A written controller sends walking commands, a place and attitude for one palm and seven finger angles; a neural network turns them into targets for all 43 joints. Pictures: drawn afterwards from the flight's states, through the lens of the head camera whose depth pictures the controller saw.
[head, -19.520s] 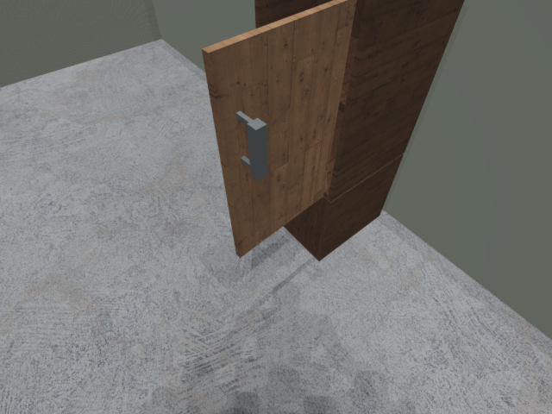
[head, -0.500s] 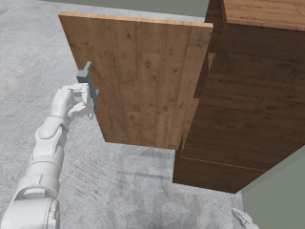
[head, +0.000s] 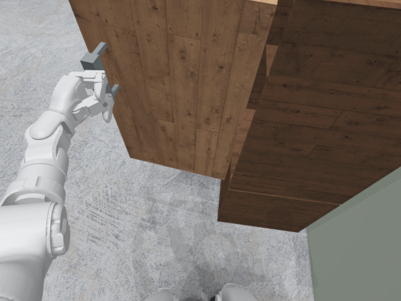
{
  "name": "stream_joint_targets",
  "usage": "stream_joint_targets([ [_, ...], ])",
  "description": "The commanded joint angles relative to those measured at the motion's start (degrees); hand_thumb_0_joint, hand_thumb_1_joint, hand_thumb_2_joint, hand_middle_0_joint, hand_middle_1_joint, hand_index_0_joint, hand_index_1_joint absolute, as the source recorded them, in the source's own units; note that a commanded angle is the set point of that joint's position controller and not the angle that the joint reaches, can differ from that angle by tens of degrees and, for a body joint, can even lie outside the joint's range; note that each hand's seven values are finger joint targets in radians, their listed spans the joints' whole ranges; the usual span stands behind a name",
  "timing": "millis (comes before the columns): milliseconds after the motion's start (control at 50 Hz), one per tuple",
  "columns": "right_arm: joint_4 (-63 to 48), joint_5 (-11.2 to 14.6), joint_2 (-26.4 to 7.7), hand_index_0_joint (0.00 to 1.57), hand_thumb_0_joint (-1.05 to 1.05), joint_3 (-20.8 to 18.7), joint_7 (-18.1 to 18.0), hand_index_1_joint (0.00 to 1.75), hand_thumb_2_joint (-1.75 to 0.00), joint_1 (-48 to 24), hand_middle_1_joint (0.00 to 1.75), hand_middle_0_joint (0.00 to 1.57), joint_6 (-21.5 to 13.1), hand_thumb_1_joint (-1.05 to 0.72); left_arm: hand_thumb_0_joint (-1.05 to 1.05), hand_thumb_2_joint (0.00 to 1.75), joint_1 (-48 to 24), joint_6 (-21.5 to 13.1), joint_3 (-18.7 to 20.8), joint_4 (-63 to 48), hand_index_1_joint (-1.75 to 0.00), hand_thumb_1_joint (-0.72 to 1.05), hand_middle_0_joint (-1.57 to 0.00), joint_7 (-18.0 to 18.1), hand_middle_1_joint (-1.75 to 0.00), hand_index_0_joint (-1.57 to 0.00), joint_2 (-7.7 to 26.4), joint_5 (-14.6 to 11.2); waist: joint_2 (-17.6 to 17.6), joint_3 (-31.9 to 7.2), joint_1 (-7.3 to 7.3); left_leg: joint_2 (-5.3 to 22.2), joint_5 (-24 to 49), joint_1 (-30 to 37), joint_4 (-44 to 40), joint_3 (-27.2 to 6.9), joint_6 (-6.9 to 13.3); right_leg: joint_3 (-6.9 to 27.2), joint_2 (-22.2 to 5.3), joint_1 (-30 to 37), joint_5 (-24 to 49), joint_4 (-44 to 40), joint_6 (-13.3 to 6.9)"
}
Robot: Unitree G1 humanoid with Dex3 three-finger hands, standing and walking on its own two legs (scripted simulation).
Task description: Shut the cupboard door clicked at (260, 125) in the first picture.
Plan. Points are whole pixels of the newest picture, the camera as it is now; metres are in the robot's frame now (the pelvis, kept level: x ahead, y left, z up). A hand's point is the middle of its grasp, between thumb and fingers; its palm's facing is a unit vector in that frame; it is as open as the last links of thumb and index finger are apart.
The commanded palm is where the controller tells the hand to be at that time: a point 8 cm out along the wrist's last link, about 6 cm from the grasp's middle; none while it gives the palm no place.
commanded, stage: push the door shut along its arc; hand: left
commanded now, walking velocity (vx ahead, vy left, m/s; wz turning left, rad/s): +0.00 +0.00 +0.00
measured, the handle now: (104, 76) +0.56 +0.19 +0.10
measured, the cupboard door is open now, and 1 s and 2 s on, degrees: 84 67 61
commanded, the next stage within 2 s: pull the fist back off the door in 1.10 s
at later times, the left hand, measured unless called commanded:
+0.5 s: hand (124, 81) +0.53 +0.14 +0.11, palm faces -0.35 -0.94 +0.00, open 3.1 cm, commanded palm +0.54 +0.16 +0.10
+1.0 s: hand (157, 68) +0.57 +0.08 +0.11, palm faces -0.46 -0.89 +0.00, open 3.0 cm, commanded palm +0.59 +0.11 +0.10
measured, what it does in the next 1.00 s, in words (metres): stands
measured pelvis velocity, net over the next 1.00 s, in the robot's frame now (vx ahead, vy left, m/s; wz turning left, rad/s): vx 0.02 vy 0.01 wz -0.05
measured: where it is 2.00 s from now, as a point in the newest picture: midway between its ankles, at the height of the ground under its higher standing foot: outside the picture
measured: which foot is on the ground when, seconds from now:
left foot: down 0.00-1.00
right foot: down 0.00-1.00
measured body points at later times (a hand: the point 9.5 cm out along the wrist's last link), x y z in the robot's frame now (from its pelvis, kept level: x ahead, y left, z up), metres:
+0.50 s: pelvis +0.00 +0.01 -0.02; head +0.13 +0.03 +0.42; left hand +0.54 +0.19 +0.11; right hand +0.00 -0.26 -0.12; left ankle +0.00 +0.08 -0.70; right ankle +0.02 -0.10 -0.70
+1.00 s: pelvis +0.02 +0.01 -0.02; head +0.17 +0.01 +0.40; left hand +0.59 +0.13 +0.11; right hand -0.02 -0.25 -0.13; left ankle +0.00 +0.08 -0.70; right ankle +0.02 -0.10 -0.70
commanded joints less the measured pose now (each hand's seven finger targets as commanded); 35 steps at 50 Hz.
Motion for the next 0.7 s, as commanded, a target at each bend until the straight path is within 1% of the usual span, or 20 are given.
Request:
stream_joint_targets([
  [0, -4.04, 0.03, -10.17, 0.20, 0.00, -3.44, -0.83, 0.30, -0.90, 5.79, 0.30, 0.20, -1.79, -0.90, 0.00, 0.90, -34.19, -2.60, 0.84, -9.94, -1.50, 0.90, -1.30, -2.02, -1.50, -1.30, 9.84, -0.56, 2.73, -22.14, -5.17, 2.57, 12.66, 13.65, -4.34, -3.87, -0.76, 3.64, -0.51, 3.28, 9.72, -4.54, 0.08],
  [40, -4.04, -0.12, -10.10, 0.20, 0.00, -3.51, -0.58, 0.30, -0.90, 6.18, 0.30, 0.20, -1.93, -0.90, 0.00, 0.90, -35.50, -2.49, -0.33, -10.10, -1.50, 0.90, -1.30, -2.34, -1.50, -1.30, 8.78, -0.12, 5.66, -23.31, -5.40, 2.66, 13.97, 15.48, -3.59, -4.15, -1.00, 3.28, -0.40, 0.85, 9.76, -3.83, -0.13],
  [80, -3.44, -0.27, -10.02, 0.20, 0.00, -3.54, -0.51, 0.30, -0.90, 6.69, 0.30, 0.20, -1.90, -0.90, 0.00, 0.90, -37.13, -1.95, -2.67, -8.76, -1.50, 0.90, -1.30, -2.72, -1.50, -1.30, 5.96, -0.25, 6.29, -23.29, -6.08, 2.90, 15.71, 17.34, -2.83, -4.96, -1.20, 2.52, 0.01, -2.02, 9.83, -3.33, -0.20],
  [120, -3.24, -0.44, -10.52, 0.20, 0.00, -3.63, -0.53, 0.30, -0.90, 7.51, 0.30, 0.20, -1.78, -0.90, 0.00, 0.90, -38.66, -1.68, -0.11, -8.39, -1.50, 0.90, -1.30, -2.49, -1.50, -1.30, 9.40, 0.05, 4.52, -24.17, -6.30, 2.95, 15.33, 15.82, -2.32, -5.00, -0.97, 2.65, -0.01, -1.48, 9.76, -3.03, -0.20],
  [160, -3.53, -0.63, -10.69, 0.20, 0.00, -3.59, -0.52, 0.30, -0.90, 8.07, 0.30, 0.20, -1.68, -0.90, 0.00, 0.90, -39.66, -1.44, 2.39, -8.59, -1.50, 0.90, -1.30, -2.24, -1.50, -1.30, 11.81, -0.09, 5.77, -27.25, -5.70, 2.73, 18.12, 16.15, -1.46, -4.83, -0.90, 2.72, 0.12, -0.24, 12.07, -1.99, -0.42],
  [220, -3.23, -0.78, -10.43, 0.20, 0.00, -3.57, -0.31, 0.30, -0.90, 8.58, 0.30, 0.20, -1.30, -0.90, 0.00, 0.90, -41.21, -1.06, 1.00, -7.20, -1.50, 0.90, -1.30, -1.85, -1.50, -1.30, 11.54, 1.59, 5.26, -25.19, -6.69, 3.03, 16.64, 14.55, -0.88, -4.91, -0.92, 2.62, 0.27, -2.31, 10.64, -2.07, -0.01],
  [240, -3.42, -0.83, -10.62, 0.20, 0.00, -3.72, -0.21, 0.30, -0.90, 8.98, 0.30, 0.20, -1.24, -0.90, 0.00, 0.90, -41.04, -1.25, 1.90, -7.40, -1.50, 0.90, -1.30, -1.81, -1.50, -1.30, 12.55, 1.91, 5.89, -26.38, -6.21, 3.02, 17.37, 15.00, -0.77, -4.96, -1.03, 2.77, 0.26, -2.09, 11.08, -1.84, -0.14],
  [320, -2.95, -1.07, -10.47, 0.20, 0.00, -3.88, -0.05, 0.30, -0.90, 9.45, 0.30, 0.20, -0.83, -0.90, 0.00, 0.90, -42.53, -0.39, -1.59, -6.46, -1.50, 0.90, -1.30, -2.32, -1.50, -1.30, 8.31, 2.18, 7.98, -26.68, -7.26, 3.40, 19.61, 18.49, 0.23, -5.71, -1.40, 1.88, 0.72, -6.70, 10.62, -1.47, -0.23],
  [340, -2.68, -1.09, -10.82, 0.20, 0.00, -3.93, -0.20, 0.30, -0.90, 9.98, 0.30, 0.20, -0.70, -0.90, 0.00, 0.90, -43.57, -0.10, -0.60, -5.81, -1.50, 0.90, -1.30, -2.39, -1.50, -1.30, 9.50, 2.16, 6.20, -26.32, -7.79, 3.58, 19.09, 17.65, 0.30, -5.83, -1.25, 1.91, 0.76, -6.73, 10.67, -1.37, -0.19],
  [400, -2.04, -1.25, -11.05, 0.20, 0.00, -3.85, -0.44, 0.30, -0.90, 10.51, 0.30, 0.20, -0.43, -0.90, 0.00, 0.90, -46.40, 0.59, -1.10, -4.65, -1.50, 0.90, -1.30, -2.50, -1.50, -1.30, 9.33, 2.20, 7.47, -26.20, -8.22, 3.66, 20.45, 18.24, 0.84, -6.46, -1.57, 1.48, 0.94, -8.82, 10.49, -0.74, -0.33],
  [420, -1.71, -1.39, -10.77, 0.20, 0.00, -3.82, -0.36, 0.30, -0.90, 10.68, 0.30, 0.20, -0.42, -0.90, 0.00, 0.90, -47.62, 0.76, -2.81, -5.05, -1.50, 0.90, -1.30, -2.35, -1.50, -1.30, 7.50, 2.45, 8.44, -26.48, -8.70, 3.68, 21.14, 19.13, 1.07, -6.64, -1.55, 1.18, 1.05, -9.82, 10.30, -0.55, -0.34],
  [460, -1.54, -1.44, -10.93, 0.20, 0.00, -3.98, -0.42, 0.30, -0.90, 11.10, 0.30, 0.20, -0.50, -0.90, 0.00, 0.90, -48.30, 0.80, -2.65, -5.31, -1.50, 0.90, -1.30, -2.47, -1.50, -1.30, 6.54, 1.86, 9.35, -28.73, -8.76, 3.79, 25.57, 22.08, 1.94, -7.14, -1.85, 0.72, 1.29, -11.20, 11.69, 0.33, -0.60],
  [500, -0.94, -1.79, -10.89, 0.20, 0.00, -4.08, -0.43, 0.30, -0.90, 11.42, 0.30, 0.20, -0.27, -0.90, 0.00, 0.90, -49.38, 1.49, -3.26, -4.46, -1.50, 0.90, -1.30, -2.49, -1.50, -1.30, 6.03, 2.26, 7.86, -28.47, -9.41, 4.00, 24.74, 21.73, 2.20, -7.30, -1.82, 0.76, 1.29, -12.01, 11.26, 0.02, -0.25],
  [520, -0.84, -1.92, -10.95, 0.20, 0.00, -4.09, -0.41, 0.30, -0.90, 11.46, 0.30, 0.20, -0.10, -0.90, 0.00, 0.90, -48.92, 1.74, -2.46, -4.01, -1.50, 0.90, -1.30, -2.27, -1.50, -1.30, 7.14, 2.52, 7.44, -28.40, -9.10, 3.95, 24.14, 20.86, 2.41, -7.08, -1.71, 0.66, 1.38, -11.57, 11.16, 0.08, -0.35],
  [540, -0.83, -1.89, -10.98, 0.20, 0.00, -4.16, -0.44, 0.30, -0.90, 11.68, 0.30, 0.20, -0.09, -0.90, 0.00, 0.90, -50.41, 1.62, -2.51, -4.85, -1.50, 0.90, -1.30, -2.37, -1.50, -1.30, 7.33, 2.61, 7.80, -29.02, -9.47, 3.91, 24.11, 20.94, 2.45, -7.04, -1.70, 0.78, 1.32, -11.57, 11.42, 0.22, -0.37],
  [580, -0.59, -1.99, -10.84, 0.20, 0.00, -4.10, -0.27, 0.30, -0.90, 11.70, 0.30, 0.20, 0.06, -0.90, 0.00, 0.90, -51.31, 1.39, -3.29, -6.15, -1.50, 0.90, -1.30, -2.10, -1.50, -1.30, 6.72, 2.73, 11.46, -30.94, -8.74, 4.39, 29.40, 24.70, 3.11, -8.19, -2.55, 0.37, 1.52, -13.66, 11.71, 1.13, -0.62],
  [600, -0.51, -2.12, -10.66, 0.20, 0.00, -4.24, -0.27, 0.30, -0.90, 11.68, 0.30, 0.20, -0.03, -0.90, 0.00, 0.90, -52.29, 1.61, -4.04, -6.38, -1.50, 0.90, -1.30, -2.13, -1.50, -1.30, 5.04, 2.65, 11.24, -30.95, -9.41, 4.40, 29.75, 25.47, 3.18, -8.34, -2.61, 0.27, 1.53, -14.44, 11.79, 1.16, -0.52],
  [640, -0.69, -2.28, -11.02, 0.20, 0.00, -3.98, -0.38, 0.30, -0.90, 12.39, 0.30, 0.20, 0.30, -0.90, 0.00, 0.90, -50.40, 2.72, -0.05, -2.97, -1.50, 0.90, -1.30, -1.54, -1.50, -1.30, 9.41, 2.99, 7.71, -29.50, -9.10, 4.03, 27.55, 21.27, 3.33, -7.40, -1.97, 0.39, 1.58, -11.78, 12.77, 1.20, -0.59],
  [660, -0.79, -2.07, -11.09, 0.20, 0.00, -3.72, -0.55, 0.30, -0.90, 12.59, 0.30, 0.20, 0.40, -0.90, 0.00, 0.90, -51.51, 2.56, 0.99, -2.54, -1.50, 0.90, -1.30, -1.18, -1.50, -1.30, 10.82, 2.92, 8.09, -29.41, -9.21, 3.83, 28.65, 20.52, 3.61, -7.28, -1.89, 0.26, 1.69, -11.80, 13.36, 1.75, -0.73],
  [680, -0.87, -2.29, -10.78, 0.20, 0.00, -3.64, -0.38, 0.30, -0.90, 12.35, 0.30, 0.20, 0.51, -0.90, 0.00, 0.90, -53.54, 2.42, -0.25, -3.94, -1.50, 0.90, -1.30, -0.83, -1.50, -1.30, 10.23, 3.59, 9.29, -29.87, -9.43, 3.92, 28.05, 20.54, 3.67, -7.01, -1.85, 0.50, 1.65, -11.86, 13.24, 1.67, -0.53],
])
